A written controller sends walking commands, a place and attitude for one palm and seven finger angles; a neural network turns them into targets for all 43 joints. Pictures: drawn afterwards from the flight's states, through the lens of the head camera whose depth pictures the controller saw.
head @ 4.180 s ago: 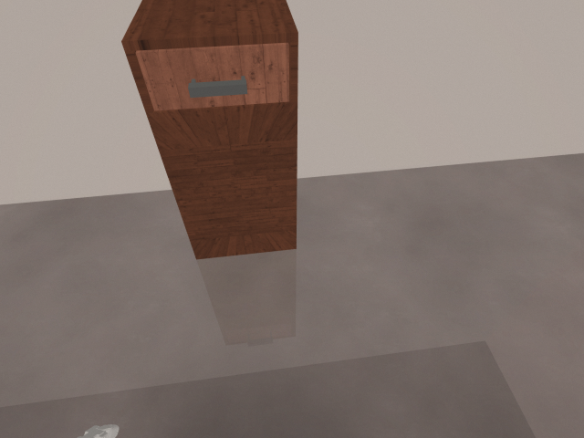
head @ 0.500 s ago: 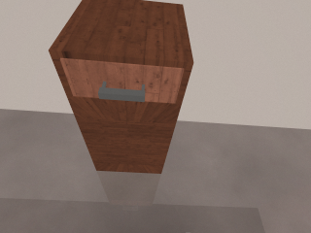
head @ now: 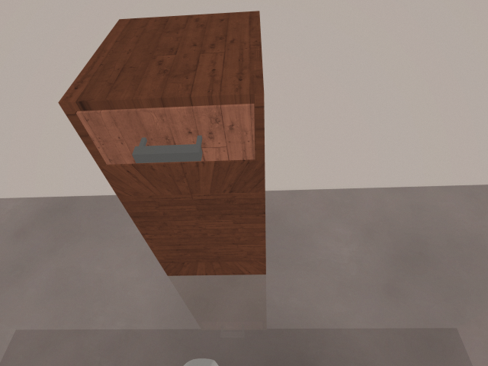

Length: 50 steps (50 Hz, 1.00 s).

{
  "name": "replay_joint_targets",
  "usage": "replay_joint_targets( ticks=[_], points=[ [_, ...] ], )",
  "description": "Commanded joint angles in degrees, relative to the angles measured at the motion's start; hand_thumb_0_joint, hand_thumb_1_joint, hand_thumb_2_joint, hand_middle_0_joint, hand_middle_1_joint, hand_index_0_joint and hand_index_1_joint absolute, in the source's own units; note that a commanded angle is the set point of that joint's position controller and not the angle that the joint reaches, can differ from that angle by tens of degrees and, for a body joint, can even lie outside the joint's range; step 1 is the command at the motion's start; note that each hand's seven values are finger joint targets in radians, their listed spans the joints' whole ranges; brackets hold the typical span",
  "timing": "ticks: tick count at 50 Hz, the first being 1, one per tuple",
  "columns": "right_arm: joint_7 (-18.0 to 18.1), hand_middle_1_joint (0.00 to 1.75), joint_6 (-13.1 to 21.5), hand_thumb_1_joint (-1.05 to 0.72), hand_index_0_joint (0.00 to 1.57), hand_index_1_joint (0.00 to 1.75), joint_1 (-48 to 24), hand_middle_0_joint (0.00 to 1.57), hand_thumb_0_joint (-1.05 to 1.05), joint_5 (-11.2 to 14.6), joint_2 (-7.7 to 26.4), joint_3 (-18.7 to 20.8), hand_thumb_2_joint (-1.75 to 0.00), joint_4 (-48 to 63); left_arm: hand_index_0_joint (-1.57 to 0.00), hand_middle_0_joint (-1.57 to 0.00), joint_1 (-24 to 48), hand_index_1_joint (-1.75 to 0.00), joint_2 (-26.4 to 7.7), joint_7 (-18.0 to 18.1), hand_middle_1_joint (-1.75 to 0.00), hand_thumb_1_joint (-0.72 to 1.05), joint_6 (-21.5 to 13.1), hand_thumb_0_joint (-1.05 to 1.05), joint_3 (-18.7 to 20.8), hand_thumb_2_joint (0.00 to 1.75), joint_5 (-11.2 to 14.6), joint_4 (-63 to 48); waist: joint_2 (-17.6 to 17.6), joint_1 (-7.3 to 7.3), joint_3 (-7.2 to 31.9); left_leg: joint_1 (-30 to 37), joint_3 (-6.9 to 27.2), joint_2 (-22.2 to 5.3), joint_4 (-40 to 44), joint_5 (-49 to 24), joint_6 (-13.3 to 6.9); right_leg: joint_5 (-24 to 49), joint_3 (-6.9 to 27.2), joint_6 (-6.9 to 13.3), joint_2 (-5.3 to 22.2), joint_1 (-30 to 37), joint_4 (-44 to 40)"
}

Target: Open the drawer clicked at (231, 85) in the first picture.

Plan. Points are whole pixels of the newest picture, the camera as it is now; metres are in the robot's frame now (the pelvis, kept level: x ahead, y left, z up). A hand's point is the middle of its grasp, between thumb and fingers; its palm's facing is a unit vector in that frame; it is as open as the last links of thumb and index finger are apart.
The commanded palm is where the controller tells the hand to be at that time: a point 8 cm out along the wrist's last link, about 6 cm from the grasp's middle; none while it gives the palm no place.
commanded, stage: come to a stop and stand still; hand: left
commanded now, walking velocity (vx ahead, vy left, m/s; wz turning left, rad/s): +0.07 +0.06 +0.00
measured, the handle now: (169, 147) +0.56 +0.21 +0.02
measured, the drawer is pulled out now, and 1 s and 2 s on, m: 0.00 0.00 0.00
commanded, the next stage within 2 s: look again from close up in 0.68 s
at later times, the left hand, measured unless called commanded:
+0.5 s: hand out of the picture -0.02 +0.24 -0.18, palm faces +0.03 -0.98 -0.19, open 7.4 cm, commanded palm none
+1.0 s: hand out of the picture -0.02 +0.24 -0.18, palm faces +0.01 -0.98 -0.21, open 7.4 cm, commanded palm none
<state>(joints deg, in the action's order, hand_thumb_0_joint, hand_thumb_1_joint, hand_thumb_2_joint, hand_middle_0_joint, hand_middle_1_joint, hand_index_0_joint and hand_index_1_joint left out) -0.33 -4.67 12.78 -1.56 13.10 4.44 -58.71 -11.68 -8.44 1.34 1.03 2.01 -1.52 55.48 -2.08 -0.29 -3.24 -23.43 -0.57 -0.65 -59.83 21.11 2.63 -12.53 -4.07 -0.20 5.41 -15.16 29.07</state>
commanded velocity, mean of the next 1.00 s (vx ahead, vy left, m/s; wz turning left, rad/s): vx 0.00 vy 0.00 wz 0.00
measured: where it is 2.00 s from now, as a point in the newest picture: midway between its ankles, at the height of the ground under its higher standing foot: outside the picture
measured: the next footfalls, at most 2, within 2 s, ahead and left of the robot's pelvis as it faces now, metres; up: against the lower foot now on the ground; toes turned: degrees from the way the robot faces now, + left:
left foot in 0.18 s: +0.02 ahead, +0.16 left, +0.00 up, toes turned +4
right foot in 0.40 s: +0.02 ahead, -0.08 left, +0.00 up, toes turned -4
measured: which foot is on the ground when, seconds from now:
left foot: up 0.00-0.16, down 0.18-1.00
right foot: down 0.00-0.18, up 0.20-0.38, down 0.40-1.00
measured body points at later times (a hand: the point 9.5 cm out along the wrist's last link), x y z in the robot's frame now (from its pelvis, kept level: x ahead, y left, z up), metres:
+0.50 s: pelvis -0.01 +0.06 +0.00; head -0.01 +0.06 +0.45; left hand -0.02 +0.29 -0.16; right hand -0.01 -0.16 -0.16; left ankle -0.04 +0.16 -0.74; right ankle -0.02 -0.07 -0.74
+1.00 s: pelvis -0.02 +0.07 -0.01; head -0.01 +0.05 +0.44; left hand -0.02 +0.29 -0.16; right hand -0.03 -0.15 -0.17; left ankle -0.04 +0.16 -0.74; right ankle -0.02 -0.07 -0.74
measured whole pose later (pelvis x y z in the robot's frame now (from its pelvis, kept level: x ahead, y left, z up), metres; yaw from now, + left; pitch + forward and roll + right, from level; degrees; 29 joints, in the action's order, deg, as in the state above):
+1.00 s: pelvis -0.02 +0.07 -0.01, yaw +0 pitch -1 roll +0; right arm 1.3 0.9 18.5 -1.3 8.7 -1.2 -60.8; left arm -16.4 -8.1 1.6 -0.5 -1.0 -0.6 63.9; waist -2.1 0.3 -1.9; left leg -10.8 -3.4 1.0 -29.8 18.1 -2.1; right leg -16.1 -2.6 -1.7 3.6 -13.1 30.4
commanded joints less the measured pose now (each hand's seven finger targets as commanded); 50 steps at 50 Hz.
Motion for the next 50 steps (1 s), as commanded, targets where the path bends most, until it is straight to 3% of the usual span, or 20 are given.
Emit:
replay_joint_targets(
  ticks=[1, 4, 6, 7, 8, 9, 10, 13, 17, 20, 21, 23, 27, 34, 38, 39, 40, 42, 43, 50],
  points=[
    [-0.2, 0.3, 2.1, -0.9, 0.2, 0.3, -1.2, 0.2, 0.0, 0.6, 2.2, -0.2, -0.9, 4.5, -0.2, -0.2, -4.2, -0.3, -13.9, 0.7, -0.3, 0.9, -0.7, 0.0, 3.4, 0.9, -0.5, -2.2, 13.9, -2.75, 2.6, -0.2, -0.9, -1.1, 11.6, 2.7, -0.2, 0.1, 13.5, 8.0, 12.7, 4.7, -14.3],
    [0.1, 0.3, 2.9, -0.9, 0.2, 0.3, 0.9, 0.2, 0.0, 0.8, 1.4, -0.7, -0.9, 4.0, -0.2, -0.2, -3.8, -0.3, -14.5, 0.5, -0.3, 0.9, -0.5, 0.0, 3.7, 0.9, -0.6, -1.5, 14.7, -2.31, 3.4, 5.1, -2.5, -0.4, 21.0, 2.6, -1.2, -2.8, 13.5, 8.0, 11.5, 3.2, -14.6],
    [0.5, 0.3, 3.5, -0.9, 0.2, 0.3, 6.4, 0.2, 0.0, 0.9, 0.8, -1.2, -0.9, 2.0, -0.2, -0.2, -1.5, -0.3, -13.6, 0.4, -0.3, 0.9, 0.0, 0.0, 3.6, 0.9, -0.2, -1.2, 13.0, 0.55, 4.2, 14.5, -4.0, 0.1, 32.7, -4.0, -1.7, -6.3, 10.7, 5.4, 8.9, -1.9, -11.7],
    [0.7, 0.3, 4.0, -0.9, 0.2, 0.3, 8.8, 0.2, 0.0, 0.8, 1.5, -1.5, -0.9, 1.0, -0.2, -0.2, -1.0, -0.3, -11.8, 0.3, -0.3, 0.9, 0.4, 0.0, 3.1, 0.9, 0.3, -1.0, 8.7, 1.38, 4.3, 19.1, -3.0, -1.0, 37.8, -6.0, -2.0, -9.5, 8.5, 3.4, 6.3, -5.8, -8.4],
    [0.9, 0.3, 4.5, -0.9, 0.2, 0.3, 8.9, 0.2, 0.0, 0.4, 4.4, -1.2, -0.9, 1.1, -0.2, -0.2, -2.1, -0.3, -8.8, 0.1, -0.3, 0.9, 0.8, 0.0, 2.3, 0.9, 0.8, -1.2, -3.1, 1.15, 3.1, 18.1, 6.4, -7.7, 43.3, -2.6, -4.1, -11.6, 4.6, 1.0, 1.6, -9.7, -1.2],
    [1.2, 0.3, 4.5, -0.9, 0.2, 0.3, 7.3, 0.2, 0.0, 0.2, 8.1, -0.8, -0.9, 2.5, -0.2, -0.2, -1.9, -0.3, -5.9, -0.1, -0.3, 0.9, 0.8, 0.0, 1.7, 0.9, 0.8, -1.7, -11.7, 0.72, 0.6, 10.6, 15.0, -15.5, 49.0, 2.1, -7.1, -11.9, -0.4, -0.9, -1.9, -9.4, 4.8],
    [1.6, 0.3, 4.7, -0.9, 0.2, 0.3, 3.6, 0.2, 0.0, 0.2, 7.8, -0.9, -0.9, 2.8, -0.2, -0.2, -0.9, -0.3, -5.8, -0.1, -0.3, 0.9, 0.9, 0.0, 1.5, 0.9, 0.5, -1.1, -13.7, 0.34, -1.3, 4.9, 17.4, -16.5, 52.4, 5.1, -9.6, -12.7, 0.9, -1.2, -2.1, -7.6, 10.1],
    [2.4, 0.3, 5.0, -0.9, 0.2, 0.3, -1.5, 0.2, 0.0, 0.3, 4.8, -2.2, -0.9, 2.1, -0.2, -0.2, -4.0, -0.3, -5.5, -0.7, -0.3, 0.9, 0.7, 0.0, 0.9, 0.9, 0.2, 2.7, -9.3, -2.03, -3.2, 4.4, 8.9, -12.0, 49.5, -4.7, -9.8, -9.9, 2.9, -0.5, -1.8, -4.9, 15.4],
    [2.8, 0.3, 5.7, -0.9, 0.2, 0.3, 2.7, 0.2, 0.0, 0.8, 3.9, -2.6, -0.9, -1.0, -0.2, -0.2, -5.3, -0.3, -4.5, -0.3, -0.3, 0.9, -0.5, 0.0, -0.2, 0.9, 0.9, 4.9, -5.0, -1.07, 1.4, 15.8, 4.9, -10.5, 41.7, -29.2, -9.5, -5.0, 1.8, -1.2, -2.0, -0.9, 0.9],
    [2.7, 0.3, 6.4, -0.9, 0.2, 0.3, 4.8, 0.2, 0.0, 1.5, 1.7, -2.8, -0.9, -2.4, -0.2, -0.2, -8.0, -0.3, -6.8, 0.3, -0.3, 0.9, -1.7, 0.0, -0.5, 0.9, 0.9, 7.5, 1.0, -0.31, 4.4, 14.2, 2.3, -6.2, 37.5, -25.2, -5.1, 15.2, 6.6, 0.7, 2.4, 8.4, -7.7],
    [2.5, 0.3, 6.4, -0.9, 0.2, 0.3, 5.2, 0.2, 0.0, 1.6, 1.3, -2.9, -0.9, -2.8, -0.2, -0.2, -7.5, -0.3, -7.2, 0.5, -0.3, 0.9, -1.6, 0.0, -0.6, 0.9, 0.9, 7.6, 0.1, 0.13, 3.8, 13.8, 2.5, -5.8, 38.9, -24.0, -4.6, 16.8, 6.0, 1.1, 3.4, 8.7, -6.8],
    [2.6, 0.3, 5.9, -0.9, 0.2, 0.3, 5.2, 0.2, 0.0, 1.4, 1.5, -3.0, -0.9, -3.8, -0.2, -0.2, -6.4, -0.3, -6.2, 0.6, -0.3, 0.9, -1.7, 0.0, -0.8, 0.9, 1.0, 8.5, 8.5, 0.39, 2.4, 14.8, 2.0, -5.8, 39.0, -21.1, -4.0, 15.7, 5.9, 1.1, 2.2, 6.5, -6.6],
    [2.6, 0.3, 6.1, -0.9, 0.2, 0.3, 5.7, 0.2, 0.0, 1.3, 1.0, -3.6, -0.9, -5.4, -0.2, -0.2, -5.9, -0.3, -5.1, 0.7, -0.3, 0.9, -1.3, 0.0, -1.1, 0.9, 1.0, 8.7, 4.0, 0.13, -0.2, 13.6, 2.3, -5.9, 42.0, -16.3, -4.3, 6.6, 5.1, 0.3, 1.3, 5.3, -8.5],
    [2.7, 0.3, 6.1, -0.9, 0.2, 0.3, 7.0, 0.2, 0.0, 1.1, 0.1, -3.9, -0.9, -6.3, -0.2, -0.2, -6.9, -0.3, -4.3, 0.8, -0.3, 0.9, -1.0, 0.0, -1.1, 0.9, 1.0, 9.5, 1.2, -0.14, -1.9, 11.8, 3.0, -5.8, 44.3, -12.4, -4.3, 5.1, 4.8, 0.1, 0.7, 5.5, -8.8],
    [2.8, 0.3, 6.3, -0.9, 0.2, 0.3, 7.9, 0.2, 0.0, 1.2, -0.3, -3.9, -0.9, -6.6, -0.2, -0.2, -7.5, -0.3, -4.1, 0.9, -0.3, 0.9, -1.2, 0.0, -1.3, 0.9, 1.0, 9.7, 1.4, -0.22, -1.2, 12.8, 2.5, -5.9, 43.7, -14.6, -4.3, 6.3, 4.7, 0.1, 0.9, 5.8, -8.9],
    [1.8, 0.3, 7.2, -0.9, 0.2, 0.3, 3.4, 0.2, 0.0, 1.7, 2.4, -4.2, -0.9, -2.0, -0.2, -0.2, -9.8, -0.3, -5.8, 3.2, -0.3, 0.9, -2.8, 0.0, -2.2, 0.9, 0.2, 10.4, 0.5, -1.07, -3.1, 8.4, 1.0, -6.8, 33.1, -25.0, -2.9, 17.2, 6.2, 1.0, 2.9, 3.6, -6.1],
    [1.6, 0.3, 6.9, -0.9, 0.2, 0.3, 6.4, 0.2, 0.0, 0.9, -0.1, -4.2, -0.9, -1.0, -0.2, -0.2, -9.5, -0.3, -7.1, 2.6, -0.3, 0.9, -3.3, 0.0, -1.6, 0.9, 0.6, 8.1, -1.2, 0.36, 0.2, 8.9, 2.0, -3.8, 35.3, -12.4, -3.1, 8.6, 7.1, 2.3, 3.3, 5.0, -5.0],
    [1.2, 0.3, 6.7, -0.9, 0.2, 0.3, 7.6, 0.2, 0.0, 0.5, 0.3, -4.5, -0.9, 0.0, -0.2, -0.2, -7.2, -0.3, -7.0, 1.5, -0.3, 0.9, -3.1, 0.0, -1.9, 0.9, 0.8, 6.6, -1.9, 0.53, 1.0, 7.7, 3.0, -4.5, 37.2, -7.2, -4.3, -3.0, 5.2, 2.5, 0.8, 3.2, -3.4],
    [1.3, 0.3, 6.8, -0.9, 0.2, 0.3, 7.6, 0.2, 0.0, 0.5, 0.6, -4.5, -0.9, 0.4, -0.2, -0.2, -7.4, -0.3, -6.2, 1.2, -0.3, 0.9, -2.9, 0.0, -2.0, 0.9, 0.7, 6.3, -2.3, 0.36, 1.1, 7.0, 4.0, -5.0, 37.9, -6.8, -5.0, -3.4, 4.6, 2.4, 0.2, 3.3, -2.9],
    [1.9, 0.3, 6.9, -0.9, 0.2, 0.3, 8.4, 0.2, 0.0, 0.8, 1.5, -4.7, -0.9, 0.5, -0.2, -0.2, -7.8, -0.3, -4.9, 0.6, -0.3, 0.9, -2.4, 0.0, -2.1, 0.9, 1.0, 6.3, 3.4, 0.32, -1.0, 8.3, 3.7, -5.2, 38.5, -12.5, -5.8, 2.2, 4.4, 1.8, 0.2, 3.4, -3.0]
  ],
)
